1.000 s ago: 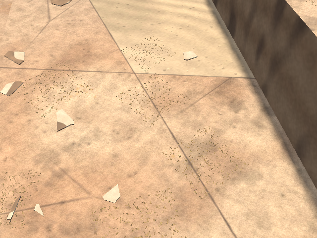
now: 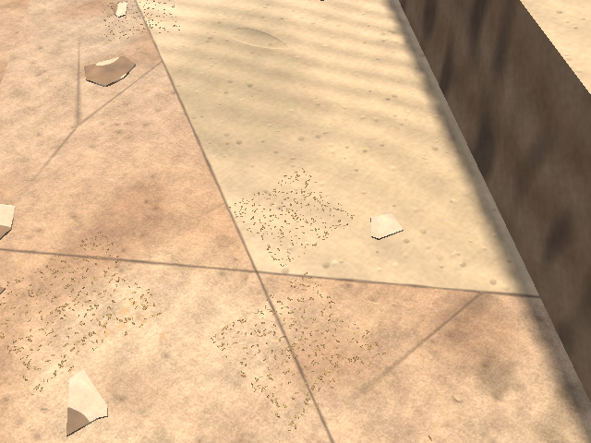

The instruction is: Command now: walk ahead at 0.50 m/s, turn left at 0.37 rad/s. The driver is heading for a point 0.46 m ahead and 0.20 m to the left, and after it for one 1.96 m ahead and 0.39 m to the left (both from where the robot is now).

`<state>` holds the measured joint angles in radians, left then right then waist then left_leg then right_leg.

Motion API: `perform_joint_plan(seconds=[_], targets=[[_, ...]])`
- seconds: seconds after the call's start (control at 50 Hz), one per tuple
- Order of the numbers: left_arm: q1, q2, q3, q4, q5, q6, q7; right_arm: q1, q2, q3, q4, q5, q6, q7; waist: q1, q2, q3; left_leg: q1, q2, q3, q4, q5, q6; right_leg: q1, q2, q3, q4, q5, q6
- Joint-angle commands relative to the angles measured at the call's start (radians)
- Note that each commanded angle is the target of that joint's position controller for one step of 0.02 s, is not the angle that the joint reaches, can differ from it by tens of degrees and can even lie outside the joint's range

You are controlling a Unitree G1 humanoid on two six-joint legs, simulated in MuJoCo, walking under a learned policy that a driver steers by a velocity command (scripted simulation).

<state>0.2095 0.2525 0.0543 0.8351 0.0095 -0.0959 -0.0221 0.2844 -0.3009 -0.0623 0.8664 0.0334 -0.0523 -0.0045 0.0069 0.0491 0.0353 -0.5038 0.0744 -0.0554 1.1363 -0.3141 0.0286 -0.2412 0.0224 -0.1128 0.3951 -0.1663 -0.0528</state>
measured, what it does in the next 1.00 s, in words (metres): walks ahead, turning left: left foot, then right foot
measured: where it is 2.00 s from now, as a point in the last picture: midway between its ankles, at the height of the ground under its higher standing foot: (273, 429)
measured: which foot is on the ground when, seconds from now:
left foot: up 0.00-0.34, down 0.36-0.82, up 0.84-1.00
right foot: down 0.00-0.38, up 0.40-0.80, down 0.82-1.00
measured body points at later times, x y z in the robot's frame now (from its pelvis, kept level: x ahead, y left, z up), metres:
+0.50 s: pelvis +0.27 +0.08 -0.01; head +0.31 +0.10 +0.44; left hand +0.31 +0.38 -0.13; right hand +0.46 -0.16 -0.11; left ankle +0.31 +0.15 -0.74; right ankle +0.22 -0.11 -0.64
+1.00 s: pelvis +0.46 +0.09 -0.01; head +0.50 +0.10 +0.44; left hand +0.46 +0.39 -0.11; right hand +0.73 -0.08 -0.12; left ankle +0.35 +0.19 -0.69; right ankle +0.59 +0.05 -0.74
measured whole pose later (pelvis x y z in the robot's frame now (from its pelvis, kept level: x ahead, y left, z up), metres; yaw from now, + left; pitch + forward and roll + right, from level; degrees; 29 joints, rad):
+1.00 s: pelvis +0.46 +0.09 -0.01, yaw +31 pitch +1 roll +0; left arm 0.11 0.24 0.03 0.77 0.02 -0.03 -0.01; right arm 0.19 -0.31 -0.07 0.69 0.00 0.06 -0.05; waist 0.02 0.02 0.05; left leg -0.39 -0.04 -0.10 0.97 -0.52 -0.07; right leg -0.37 0.03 0.03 0.46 -0.10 -0.03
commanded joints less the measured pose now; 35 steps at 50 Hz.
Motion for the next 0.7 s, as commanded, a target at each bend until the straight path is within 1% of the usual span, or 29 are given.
perform_joint_plan(seconds=[0.02, 0.06, 0.1, 0.14, 0.2, 0.24, 0.26, 0.28, 0.3, 0.32, 0.34, 0.36, 0.38, 0.4, 0.42, 0.44, 0.46, 0.48, 0.5, 0.52, 0.54, 0.56, 0.58, 0.62, 0.64, 0.66, 0.7], targets=[[-0.027, 0.112, 0.028, -0.031, 0.008, -0.029, 0.005, 0.038, -0.045, -0.021, -0.054, -0.002, 0.018, -0.006, -0.021, -0.130, -0.017, -0.116, 0.070, -0.060, -0.012, 0.102, -0.014, 0.067, -0.279, 0.188, -0.272, 0.134, -0.138], [-0.014, 0.126, 0.034, -0.013, 0.011, -0.030, 0.014, -0.005, -0.043, -0.023, -0.074, -0.007, 0.021, -0.006, -0.016, -0.112, 0.002, -0.170, 0.068, -0.070, -0.096, 0.194, -0.025, 0.089, -0.272, 0.119, -0.281, 0.195, -0.137], [-0.010, 0.137, 0.036, -0.004, 0.009, -0.025, 0.023, -0.049, -0.034, -0.020, -0.090, -0.010, 0.014, 0.004, -0.005, -0.106, 0.011, -0.171, 0.060, -0.047, -0.222, 0.304, -0.026, 0.110, -0.252, 0.047, -0.286, 0.228, -0.121], [0.003, 0.152, 0.039, 0.002, 0.005, -0.019, 0.031, -0.119, -0.018, -0.012, -0.113, -0.013, 0.009, 0.019, 0.021, -0.094, 0.028, -0.148, 0.052, 0.004, -0.341, 0.379, -0.021, 0.125, -0.244, -0.007, -0.293, 0.238, -0.109], [0.063, 0.177, 0.047, 0.028, -0.007, -0.001, 0.037, -0.221, -0.002, -0.002, -0.161, -0.014, 0.008, 0.038, 0.064, -0.073, 0.061, -0.183, 0.044, 0.048, -0.446, 0.381, -0.004, 0.225, -0.280, -0.042, -0.276, 0.269, -0.108], [0.090, 0.188, 0.053, 0.041, -0.017, 0.017, 0.038, -0.262, -0.006, -0.001, -0.193, -0.013, 0.009, 0.051, 0.071, -0.075, 0.072, -0.214, 0.033, 0.070, -0.486, 0.328, 0.014, 0.312, -0.306, -0.059, -0.237, 0.331, -0.100], [0.091, 0.195, 0.056, 0.044, -0.022, 0.026, 0.039, -0.269, -0.012, -0.004, -0.207, -0.012, 0.010, 0.057, 0.064, -0.081, 0.070, -0.209, 0.022, 0.086, -0.499, 0.287, 0.027, 0.345, -0.317, -0.069, -0.206, 0.398, -0.092], [0.080, 0.206, 0.059, 0.041, -0.025, 0.034, 0.041, -0.260, -0.023, -0.009, -0.217, -0.012, 0.012, 0.062, 0.047, -0.093, 0.055, -0.173, 0.000, 0.110, -0.508, 0.241, 0.044, 0.366, -0.320, -0.085, -0.160, 0.532, -0.081], [0.068, 0.221, 0.064, 0.037, -0.028, 0.042, 0.045, -0.236, -0.040, -0.018, -0.221, -0.012, 0.015, 0.064, 0.024, -0.114, 0.024, -0.114, -0.033, 0.141, -0.504, 0.188, 0.063, 0.381, -0.319, -0.098, -0.094, 0.701, -0.070], [0.056, 0.234, 0.068, 0.031, -0.032, 0.050, 0.049, -0.178, -0.064, -0.032, -0.215, -0.011, 0.019, 0.065, -0.015, -0.134, -0.020, -0.027, -0.070, 0.168, -0.497, 0.136, 0.084, 0.384, -0.315, -0.108, 0.008, 0.851, -0.059], [0.039, 0.242, 0.069, 0.026, -0.034, 0.058, 0.051, -0.061, -0.103, -0.055, -0.191, -0.008, 0.022, 0.061, -0.085, -0.132, -0.083, 0.129, -0.112, 0.183, -0.524, 0.129, 0.114, 0.348, -0.295, -0.123, 0.175, 0.914, -0.041], [0.029, 0.229, 0.062, 0.019, -0.033, 0.057, 0.053, 0.107, -0.164, -0.090, -0.149, -0.007, 0.026, 0.045, -0.172, -0.092, -0.166, 0.400, -0.132, 0.140, -0.595, 0.184, 0.155, 0.202, -0.252, -0.136, 0.419, 0.783, -0.002], [0.101, 0.112, 0.027, -0.023, 0.007, 0.040, 0.045, 0.170, -0.280, -0.118, -0.131, -0.004, 0.031, 0.024, -0.120, 0.148, -0.250, 0.755, 0.107, -0.279, -0.613, 0.148, 0.284, -0.206, -0.126, -0.126, 0.789, 0.082, 0.058], [0.098, 0.077, 0.004, -0.053, -0.004, -0.004, 0.029, 0.147, -0.277, -0.103, -0.170, -0.009, 0.013, 0.031, -0.085, 0.172, -0.394, 0.918, 0.267, -0.781, -0.802, -0.016, 0.431, -0.454, 0.037, 0.113, 1.000, -0.447, 0.076], [-0.034, 0.162, 0.025, -0.079, -0.047, -0.035, 0.014, 0.137, -0.192, -0.078, -0.169, -0.018, -0.001, 0.038, -0.137, 0.059, -0.316, 0.877, 0.246, -0.688, -0.856, -0.002, 0.364, -0.559, -0.025, 0.209, 1.021, -0.378, 0.049], [-0.073, 0.160, 0.023, -0.096, -0.058, -0.051, 0.011, 0.089, -0.162, -0.069, -0.170, -0.018, -0.011, 0.038, -0.110, 0.023, -0.200, 0.745, 0.211, -0.544, -0.855, 0.068, 0.324, -0.573, -0.069, 0.199, 0.951, -0.287, 0.026], [-0.068, 0.154, 0.025, -0.082, -0.035, -0.055, 0.019, 0.018, -0.132, -0.060, -0.181, -0.015, -0.015, 0.037, -0.060, -0.051, -0.130, 0.597, 0.163, -0.430, -0.857, 0.171, 0.288, -0.515, -0.111, 0.196, 0.858, -0.221, 0.028], [-0.056, 0.169, 0.035, -0.073, -0.016, -0.046, 0.025, -0.044, -0.105, -0.049, -0.202, -0.024, -0.016, 0.033, -0.022, -0.036, -0.086, 0.477, 0.133, -0.347, -0.865, 0.346, 0.270, -0.441, -0.133, 0.194, 0.790, -0.183, 0.041], [-0.037, 0.174, 0.040, -0.070, -0.008, -0.030, 0.026, -0.073, -0.100, -0.045, -0.219, -0.033, -0.015, 0.027, 0.004, -0.022, -0.077, 0.400, 0.112, -0.302, -0.871, 0.487, 0.264, -0.377, -0.140, 0.193, 0.768, -0.170, 0.057], [-0.021, 0.164, 0.041, -0.072, -0.002, -0.016, 0.028, -0.080, -0.110, -0.048, -0.223, -0.033, -0.014, 0.022, 0.019, -0.026, -0.076, 0.354, 0.101, -0.262, -0.867, 0.617, 0.264, -0.346, -0.134, 0.182, 0.732, -0.166, 0.078], [-0.016, 0.145, 0.038, -0.074, 0.005, -0.004, 0.031, -0.075, -0.128, -0.053, -0.223, -0.032, -0.013, 0.015, 0.026, -0.031, -0.077, 0.311, 0.087, -0.216, -0.860, 0.726, 0.263, -0.325, -0.123, 0.166, 0.690, -0.149, 0.099], [-0.029, 0.130, 0.034, -0.082, 0.009, 0.005, 0.035, -0.064, -0.145, -0.058, -0.220, -0.032, -0.011, 0.007, 0.026, -0.027, -0.077, 0.281, 0.067, -0.180, -0.852, 0.793, 0.257, -0.317, -0.105, 0.153, 0.633, -0.111, 0.115], [-0.055, 0.118, 0.029, -0.093, 0.010, 0.010, 0.038, -0.055, -0.156, -0.062, -0.218, -0.029, -0.005, -0.001, 0.021, -0.016, -0.077, 0.261, 0.046, -0.152, -0.840, 0.820, 0.243, -0.311, -0.086, 0.144, 0.560, -0.066, 0.127], [-0.113, 0.097, 0.019, -0.112, 0.007, 0.016, 0.037, -0.041, -0.157, -0.064, -0.214, -0.019, 0.014, -0.015, -0.001, 0.019, -0.094, 0.239, 0.001, -0.117, -0.808, 0.778, 0.201, -0.268, -0.049, 0.139, 0.406, 0.057, 0.135], [-0.139, 0.094, 0.016, -0.120, 0.003, 0.017, 0.033, -0.032, -0.156, -0.065, -0.213, -0.016, 0.024, -0.020, -0.015, 0.037, -0.109, 0.238, -0.009, -0.120, -0.796, 0.737, 0.181, -0.241, -0.030, 0.139, 0.337, 0.122, 0.135], [-0.166, 0.097, 0.015, -0.130, -0.002, 0.018, 0.029, -0.022, -0.156, -0.065, -0.211, -0.015, 0.033, -0.024, -0.029, 0.048, -0.118, 0.244, -0.009, -0.136, -0.784, 0.685, 0.165, -0.222, -0.014, 0.142, 0.282, 0.171, 0.135], [-0.204, 0.111, 0.019, -0.147, -0.007, 0.021, 0.021, -0.007, -0.152, -0.064, -0.206, -0.015, 0.046, -0.030, -0.044, 0.060, -0.121, 0.271, 0.006, -0.193, -0.753, 0.589, 0.149, -0.209, 0.004, 0.162, 0.210, 0.189, 0.132]])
